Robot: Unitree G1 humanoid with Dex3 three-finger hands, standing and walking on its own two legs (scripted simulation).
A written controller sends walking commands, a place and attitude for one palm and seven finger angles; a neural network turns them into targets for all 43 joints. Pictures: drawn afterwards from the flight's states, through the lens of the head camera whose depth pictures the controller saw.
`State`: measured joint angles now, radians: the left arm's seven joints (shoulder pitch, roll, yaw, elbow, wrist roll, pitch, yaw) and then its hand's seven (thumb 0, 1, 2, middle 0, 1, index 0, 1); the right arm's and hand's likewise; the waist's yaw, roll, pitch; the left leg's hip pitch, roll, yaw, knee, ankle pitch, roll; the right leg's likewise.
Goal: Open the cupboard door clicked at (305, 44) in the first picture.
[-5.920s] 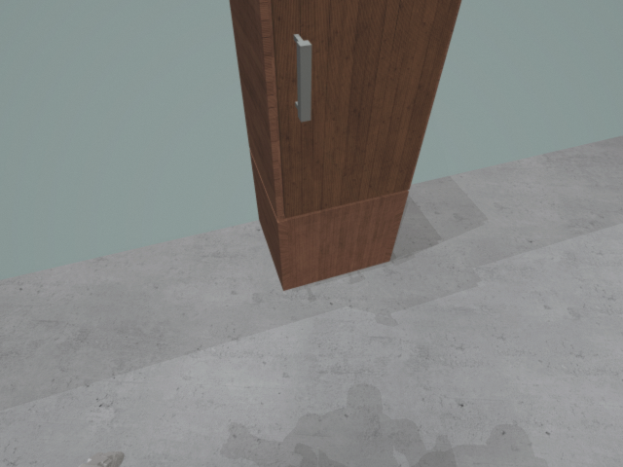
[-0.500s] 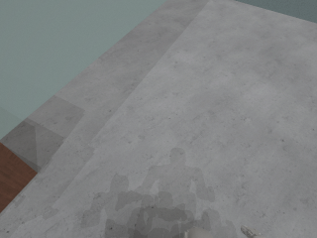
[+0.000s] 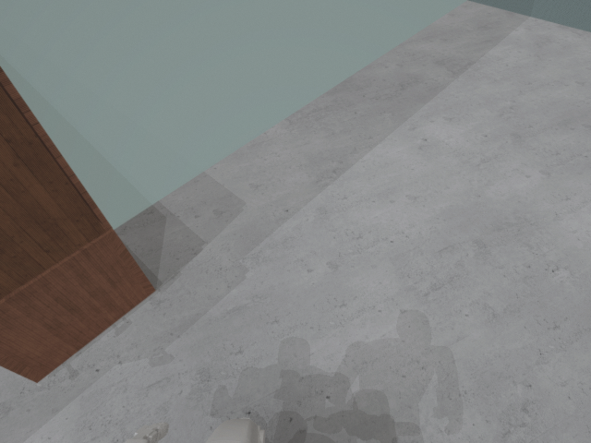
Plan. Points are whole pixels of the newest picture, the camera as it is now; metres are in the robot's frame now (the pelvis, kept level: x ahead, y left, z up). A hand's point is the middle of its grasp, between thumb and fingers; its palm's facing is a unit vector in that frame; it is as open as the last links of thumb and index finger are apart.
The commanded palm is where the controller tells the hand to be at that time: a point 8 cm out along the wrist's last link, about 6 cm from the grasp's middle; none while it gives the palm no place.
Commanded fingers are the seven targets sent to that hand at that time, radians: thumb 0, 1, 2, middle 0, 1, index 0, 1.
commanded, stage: turn to face it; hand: left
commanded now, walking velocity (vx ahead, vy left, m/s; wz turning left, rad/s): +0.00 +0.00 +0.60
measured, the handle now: out of the picture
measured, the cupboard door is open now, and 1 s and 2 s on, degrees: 0 0 0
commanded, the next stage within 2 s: take the last steps up to it in 1.18 s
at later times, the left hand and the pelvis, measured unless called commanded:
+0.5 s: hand out of the picture +0.00 +0.31 -0.17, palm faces +0.33 -0.91 -0.23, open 7.4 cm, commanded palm none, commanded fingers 0.00 0.90 0.90 -0.20 -0.30 -0.20 -0.30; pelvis -0.02 +0.07 +0.01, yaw +17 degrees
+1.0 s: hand out of the picture -0.04 +0.23 -0.14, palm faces +0.54 -0.79 -0.31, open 7.4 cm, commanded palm none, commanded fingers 0.00 0.90 0.90 -0.20 -0.30 -0.20 -0.30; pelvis -0.02 +0.00 +0.00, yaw +34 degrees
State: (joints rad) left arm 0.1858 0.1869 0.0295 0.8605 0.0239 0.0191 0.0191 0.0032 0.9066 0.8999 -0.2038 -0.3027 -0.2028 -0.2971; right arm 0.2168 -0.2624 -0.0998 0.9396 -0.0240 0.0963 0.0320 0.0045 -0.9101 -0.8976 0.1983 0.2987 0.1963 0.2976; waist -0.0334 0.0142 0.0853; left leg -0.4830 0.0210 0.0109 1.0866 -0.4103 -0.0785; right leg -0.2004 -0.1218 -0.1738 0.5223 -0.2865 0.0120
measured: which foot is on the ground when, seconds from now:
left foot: up 0.00-0.14, down 0.16-0.86, up 0.88-1.00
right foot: down 0.00-0.16, up 0.18-0.84, down 0.86-1.00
